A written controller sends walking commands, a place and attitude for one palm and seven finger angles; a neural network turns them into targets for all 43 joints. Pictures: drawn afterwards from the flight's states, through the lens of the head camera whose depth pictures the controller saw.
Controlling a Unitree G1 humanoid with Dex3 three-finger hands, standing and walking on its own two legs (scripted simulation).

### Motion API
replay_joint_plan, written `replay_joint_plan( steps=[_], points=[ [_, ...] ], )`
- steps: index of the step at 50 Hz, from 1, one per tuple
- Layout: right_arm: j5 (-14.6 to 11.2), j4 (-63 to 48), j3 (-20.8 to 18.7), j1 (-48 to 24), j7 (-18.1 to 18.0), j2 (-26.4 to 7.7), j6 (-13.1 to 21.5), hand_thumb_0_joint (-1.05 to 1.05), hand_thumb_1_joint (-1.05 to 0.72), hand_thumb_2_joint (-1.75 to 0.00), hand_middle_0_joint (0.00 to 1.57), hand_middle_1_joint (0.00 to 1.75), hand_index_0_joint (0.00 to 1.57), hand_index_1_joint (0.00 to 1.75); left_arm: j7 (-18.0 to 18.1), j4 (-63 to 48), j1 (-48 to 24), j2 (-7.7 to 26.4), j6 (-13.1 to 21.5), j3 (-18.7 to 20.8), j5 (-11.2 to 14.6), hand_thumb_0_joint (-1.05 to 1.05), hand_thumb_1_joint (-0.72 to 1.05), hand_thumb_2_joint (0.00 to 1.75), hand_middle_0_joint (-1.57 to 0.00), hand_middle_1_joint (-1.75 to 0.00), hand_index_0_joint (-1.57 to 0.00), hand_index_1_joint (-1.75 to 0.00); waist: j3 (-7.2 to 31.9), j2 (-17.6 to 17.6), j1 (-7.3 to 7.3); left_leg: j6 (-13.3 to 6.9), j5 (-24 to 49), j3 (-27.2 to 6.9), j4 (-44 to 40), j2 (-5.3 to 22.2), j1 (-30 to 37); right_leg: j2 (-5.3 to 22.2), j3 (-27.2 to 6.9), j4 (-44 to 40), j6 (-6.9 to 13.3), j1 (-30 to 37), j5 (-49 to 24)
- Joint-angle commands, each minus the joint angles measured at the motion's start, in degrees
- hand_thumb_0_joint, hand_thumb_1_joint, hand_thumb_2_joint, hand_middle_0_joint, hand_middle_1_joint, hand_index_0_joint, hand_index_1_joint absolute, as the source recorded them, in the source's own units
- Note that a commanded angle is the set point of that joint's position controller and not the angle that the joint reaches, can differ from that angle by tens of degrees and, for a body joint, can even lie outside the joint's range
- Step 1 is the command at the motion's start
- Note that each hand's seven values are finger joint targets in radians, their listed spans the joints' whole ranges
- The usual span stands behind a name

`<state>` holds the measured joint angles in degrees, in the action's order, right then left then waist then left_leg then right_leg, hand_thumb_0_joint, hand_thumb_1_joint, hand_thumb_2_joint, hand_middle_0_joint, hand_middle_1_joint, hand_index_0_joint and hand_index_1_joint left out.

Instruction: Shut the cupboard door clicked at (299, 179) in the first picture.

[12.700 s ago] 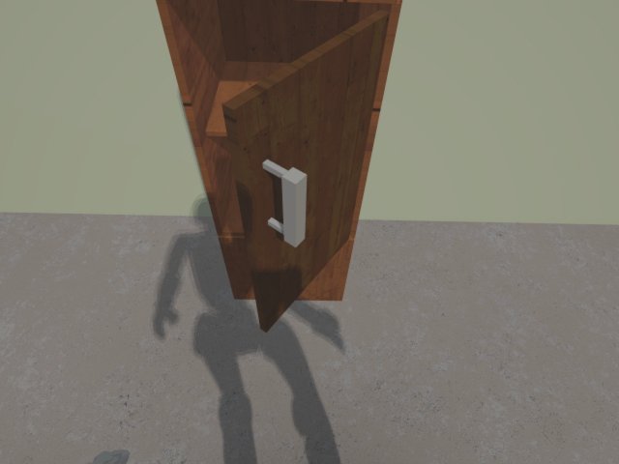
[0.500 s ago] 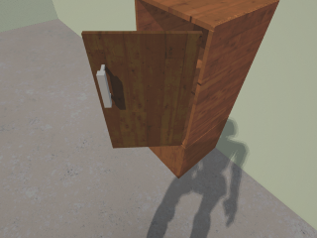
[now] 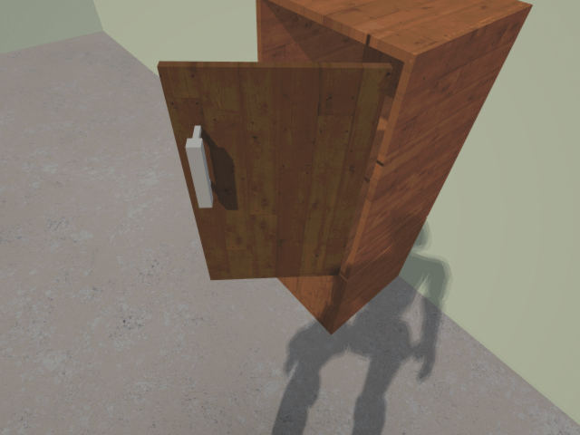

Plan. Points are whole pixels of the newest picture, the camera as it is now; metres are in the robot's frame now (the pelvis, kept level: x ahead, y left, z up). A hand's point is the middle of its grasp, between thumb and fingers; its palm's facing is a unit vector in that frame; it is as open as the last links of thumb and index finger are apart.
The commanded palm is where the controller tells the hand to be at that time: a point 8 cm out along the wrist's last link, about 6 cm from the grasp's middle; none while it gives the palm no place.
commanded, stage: look again from close up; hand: left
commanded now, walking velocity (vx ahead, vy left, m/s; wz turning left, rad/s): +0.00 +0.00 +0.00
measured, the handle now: (201, 167) +0.53 +0.19 +0.06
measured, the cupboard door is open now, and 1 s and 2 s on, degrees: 53 53 53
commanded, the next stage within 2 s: shuffle to correct the standing spot in 0.04 s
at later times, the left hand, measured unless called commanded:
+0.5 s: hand out of the picture -0.01 +0.16 -0.18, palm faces +0.06 -0.98 -0.20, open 7.4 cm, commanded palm none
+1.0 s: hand out of the picture +0.15 +0.15 -0.17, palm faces +0.10 -0.98 -0.16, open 7.3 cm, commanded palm none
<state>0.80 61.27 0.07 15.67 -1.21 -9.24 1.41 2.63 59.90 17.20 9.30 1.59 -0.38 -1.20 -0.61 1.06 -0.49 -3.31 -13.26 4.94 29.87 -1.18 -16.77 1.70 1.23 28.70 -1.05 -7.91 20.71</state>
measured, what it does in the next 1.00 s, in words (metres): walks ahead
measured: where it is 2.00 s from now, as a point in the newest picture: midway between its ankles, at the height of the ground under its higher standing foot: outside the picture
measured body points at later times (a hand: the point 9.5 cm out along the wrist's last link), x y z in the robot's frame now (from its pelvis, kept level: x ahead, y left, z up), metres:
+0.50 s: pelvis +0.04 -0.02 -0.01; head +0.06 -0.01 +0.44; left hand -0.01 +0.21 -0.16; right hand +0.06 -0.25 -0.16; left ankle +0.03 +0.08 -0.73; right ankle -0.06 -0.13 -0.73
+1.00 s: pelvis +0.12 -0.03 +0.01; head +0.15 +0.00 +0.46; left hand +0.14 +0.20 -0.16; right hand +0.15 -0.26 -0.13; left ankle +0.10 +0.07 -0.73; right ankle +0.17 -0.19 -0.67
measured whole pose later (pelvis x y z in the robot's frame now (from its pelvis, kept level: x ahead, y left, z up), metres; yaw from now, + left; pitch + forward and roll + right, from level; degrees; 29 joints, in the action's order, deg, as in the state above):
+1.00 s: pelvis +0.12 -0.03 +0.01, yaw +5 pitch +1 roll -1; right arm 1.8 59.1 -1.1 16.4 -2.2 -7.7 1.7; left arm 0.3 57.0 13.2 10.8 -2.6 2.8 -2.1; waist -2.6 2.0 -0.7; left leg -1.6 -14.4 5.0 24.8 2.3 -11.2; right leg 4.3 1.6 55.1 -2.1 -31.2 15.2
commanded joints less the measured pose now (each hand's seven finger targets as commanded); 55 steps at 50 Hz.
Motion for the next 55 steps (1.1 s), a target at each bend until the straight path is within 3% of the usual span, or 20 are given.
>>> replay_joint_plan(
  steps=[1, 7, 14, 19, 21, 23, 24, 26, 28, 31, 32, 33, 34, 37, 39, 41, 47, 52, 54, 55],
  points=[
    [-0.07, -1.71, -0.78, 1.48, -0.14, -6.29, 0.91, 0.0, -0.9, -0.9, 0.2, 0.3, 0.2, 0.3, 0.18, -0.96, 5.22, 5.58, 0.02, 1.1, 0.21, 0.0, 0.9, 0.9, -0.2, -0.3, -0.2, -0.3, -0.91, -1.53, 0.81, -0.06, 12.04, -7.75, -5.91, 7.09, 4.96, 3.59, -3.05, -4.79, 2.85, -3.77, -11.68],
    [-0.18, -1.32, -0.86, 0.0, -0.23, -6.99, 0.89, 0.0, -0.9, -0.9, 0.2, 0.3, 0.2, 0.3, 0.01, -0.68, 4.5, 6.3, -0.24, 1.06, 0.22, 0.0, 0.9, 0.9, -0.2, -0.3, -0.2, -0.3, -0.07, -1.37, 0.83, 0.0, 13.84, -7.54, -6.06, 7.35, 6.65, 3.89, -3.0, -5.28, 2.48, -3.36, -12.73],
    [0.3, -1.5, -2.08, 0.21, 0.1, -8.69, -0.24, 0.0, -0.9, -0.9, 0.2, 0.3, 0.2, 0.3, -1.04, -0.11, 5.91, 5.02, -1.02, 1.2, -0.59, 0.0, 0.9, 0.9, -0.2, -0.3, -0.2, -0.3, -3.96, -4.69, 0.38, -2.94, -13.18, -15.82, -13.12, 10.79, 2.53, 1.03, 2.11, 0.01, 2.67, -8.2, 3.32],
    [0.3, -2.32, -2.58, 0.33, -0.1, -8.53, 0.05, 0.0, -0.9, -0.9, 0.2, 0.3, 0.2, 0.3, -1.39, 0.14, 8.15, 4.98, -0.49, 1.59, -0.65, 0.0, 0.9, 0.9, -0.2, -0.3, -0.2, -0.3, -2.12, -4.17, 1.17, -4.28, -9.01, -16.35, -9.57, 10.85, 1.21, 1.9, 1.38, -0.95, 3.23, -6.87, 1.73],
    [0.2, -3.0, -2.4, -1.03, -0.01, -7.07, 0.25, 0.0, -0.9, -0.9, 0.2, 0.3, 0.2, 0.3, -1.34, 0.56, 10.01, 5.64, -0.23, 1.94, -0.62, 0.0, 0.9, 0.9, -0.2, -0.3, -0.2, -0.3, -2.43, 0.99, 2.09, -2.76, -4.18, -10.66, -2.69, 7.61, -4.36, 4.35, -1.63, -5.44, 4.29, -1.5, 0.47],
    [0.19, -4.52, -1.76, -3.45, 0.36, -4.24, 0.68, 0.0, -0.9, -0.9, 0.2, 0.3, 0.2, 0.3, -0.85, 1.59, 13.06, 7.96, 0.02, 2.84, -0.6, 0.0, 0.9, 0.9, -0.2, -0.3, -0.2, -0.3, -2.12, 12.0, 3.09, -0.19, -3.69, -0.93, 9.86, 1.36, -13.06, 11.39, -9.66, -10.2, 7.41, 6.27, -7.3],
    [0.48, -5.89, -1.63, -6.19, 0.66, -3.74, 0.74, 0.0, -0.9, -0.9, 0.2, 0.3, 0.2, 0.3, -0.59, 1.93, 14.72, 8.39, 0.4, 3.06, -0.68, 0.0, 0.9, 0.9, -0.2, -0.3, -0.2, -0.3, -3.64, 13.47, 4.1, 0.29, -12.68, 0.49, 15.62, 0.85, -18.72, 14.95, -12.47, -10.74, 9.96, 8.88, -17.4],
    [0.41, -7.29, -1.91, -9.83, 0.96, -3.12, 0.89, 0.0, -0.9, -0.9, 0.2, 0.3, 0.2, 0.3, 0.0, 2.53, 17.19, 7.59, 0.96, 2.97, -1.27, 0.0, 0.9, 0.9, -0.2, -0.3, -0.2, -0.3, -5.63, 8.55, 5.21, 0.03, -17.65, -0.12, 23.96, 2.21, -24.93, 17.85, -12.14, -9.22, 13.31, 12.92, -35.02],
    [-0.03, -7.65, -1.71, -10.2, 1.27, -2.18, 1.03, 0.0, -0.9, -0.9, 0.2, 0.3, 0.2, 0.3, 0.36, 2.8, 16.11, 8.03, 1.21, 2.93, -1.67, 0.0, 0.9, 0.9, -0.2, -0.3, -0.2, -0.3, -5.94, 5.53, 4.06, -0.42, -17.31, -0.01, 18.34, 2.88, -23.67, 15.65, -6.88, -5.24, 12.18, 13.74, -42.24],
    [0.33, -2.17, -1.91, 5.09, 0.59, -2.62, 1.19, 0.0, -0.9, -0.9, 0.2, 0.3, 0.2, 0.3, -0.09, 1.73, 10.11, 7.94, 0.98, 2.32, -0.08, 0.0, 0.9, 0.9, -0.2, -0.3, -0.2, -0.3, 0.8, 3.65, -4.27, -1.26, 3.67, 3.41, 0.25, -0.77, 7.79, 7.5, 2.9, 10.02, 6.41, -1.62, -44.41],
    [0.94, -0.16, -3.23, 13.0, -0.32, -8.31, 1.35, 0.0, -0.9, -0.9, 0.2, 0.3, 0.2, 0.3, -0.59, 0.55, 10.13, 6.51, 0.87, 2.26, 0.5, 0.0, 0.9, 0.9, -0.2, -0.3, -0.2, -0.3, 5.72, -6.06, -6.96, -6.26, 16.85, -13.35, -1.46, 11.13, 21.67, 3.08, 5.32, 24.32, 2.85, -15.09, -27.73],
    [0.75, 0.66, -3.9, 18.65, -1.13, -13.06, 1.33, 0.0, -0.9, -0.9, 0.2, 0.3, 0.2, 0.3, -0.8, -1.74, 9.23, 4.2, 1.13, 1.51, 1.11, 0.0, 0.9, 0.9, -0.2, -0.3, -0.2, -0.3, 9.84, -16.04, -7.08, -13.71, 37.32, -34.39, -8.07, 26.67, 27.65, -2.28, 3.93, 39.67, 1.17, -25.07, 10.64],
    [0.3, 0.23, -4.06, 16.42, -1.1, -13.85, 0.52, 0.0, -0.9, -0.9, 0.2, 0.3, 0.2, 0.3, -0.53, -2.16, 8.24, 6.71, 0.48, 2.52, 0.61, 0.0, 0.9, 0.9, -0.2, -0.3, -0.2, -0.3, 9.83, -7.6, -5.82, -16.67, 34.68, -33.77, -9.1, 29.61, 23.72, 0.15, -2.45, 45.76, 2.99, -25.07, 11.81],
    [0.57, -2.27, -2.46, 5.44, -1.3, -7.31, 1.3, 0.0, -0.9, -0.9, 0.2, 0.3, 0.2, 0.3, -1.23, -1.33, 4.9, 3.86, -1.0, 2.82, -0.79, 0.0, 0.9, 0.9, -0.2, -0.3, -0.2, -0.3, -6.23, -5.19, -0.98, -10.93, 22.76, -21.4, -13.58, 23.06, 2.51, 3.7, -3.31, 45.0, 1.56, -26.13, 2.28],
    [0.56, -2.97, -2.12, 2.98, -1.21, -6.41, 1.82, 0.0, -0.9, -0.9, 0.2, 0.3, 0.2, 0.3, -1.86, 0.3, 9.2, 1.35, -2.07, 2.6, -0.95, 0.0, 0.9, 0.9, -0.2, -0.3, -0.2, -0.3, -4.76, -6.63, 1.51, -7.61, 24.6, -11.34, -13.61, 18.58, -0.75, 3.07, -1.19, 41.41, 0.58, -21.66, -2.47],
    [0.5, -3.43, -2.39, 2.46, -1.27, -6.44, 2.08, 0.0, -0.9, -0.9, 0.2, 0.3, 0.2, 0.3, -2.11, 0.19, 9.99, 0.82, -2.8, 2.71, -0.81, 0.0, 0.9, 0.9, -0.2, -0.3, -0.2, -0.3, -2.76, -7.16, 2.21, -6.11, 26.97, -5.84, -13.48, 16.31, -0.77, 2.66, -0.12, 38.33, -0.15, -20.13, -5.92],
    [1.05, -3.64, -3.3, 5.18, -1.61, -8.9, 0.97, 0.0, -0.9, -0.9, 0.2, 0.3, 0.2, 0.3, -2.53, -4.68, -0.16, 1.96, -4.1, 3.43, -0.67, 0.0, 0.9, 0.9, -0.2, -0.3, -0.2, -0.3, -2.42, -7.7, -0.43, -6.5, 25.79, -7.4, -13.17, 17.92, 4.97, 3.02, 0.64, 27.81, -1.18, -23.81, -6.33],
    [1.62, -4.6, -4.22, 3.12, -1.43, -10.39, -0.37, 0.0, -0.9, -0.9, 0.2, 0.3, 0.2, 0.3, -2.54, -7.11, -2.94, 2.1, -3.47, 3.68, -0.16, 0.0, 0.9, 0.9, -0.2, -0.3, -0.2, -0.3, -1.32, -11.99, -0.52, -5.64, 19.74, -8.78, -10.0, 18.26, 3.74, 1.65, 1.91, 12.43, -0.31, -15.19, -3.17],
    [1.29, -4.47, -4.06, 2.58, -0.91, -9.51, -0.78, 0.0, -0.9, -0.9, 0.2, 0.3, 0.2, 0.3, -2.16, -5.39, 2.45, 3.16, -1.83, 3.94, -0.06, 0.0, 0.9, 0.9, -0.2, -0.3, -0.2, -0.3, 1.92, -8.61, 1.9, -2.12, 13.56, -6.6, -3.52, 14.48, 2.49, 0.5, 3.08, 0.2, -0.39, -4.86, -10.82],
    [0.85, -3.77, -3.45, 4.18, -0.39, -6.82, -0.73, 0.0, -0.9, -0.9, 0.2, 0.3, 0.2, 0.3, -1.69, -4.41, 4.51, 5.7, -0.71, 4.14, -0.23, 0.0, 0.9, 0.9, -0.2, -0.3, -0.2, -0.3, 3.19, -2.69, 2.38, 0.77, 4.78, -4.47, 1.13, 9.95, -0.18, 2.73, 0.45, -5.01, -0.58, 1.29, -16.74]
  ],
)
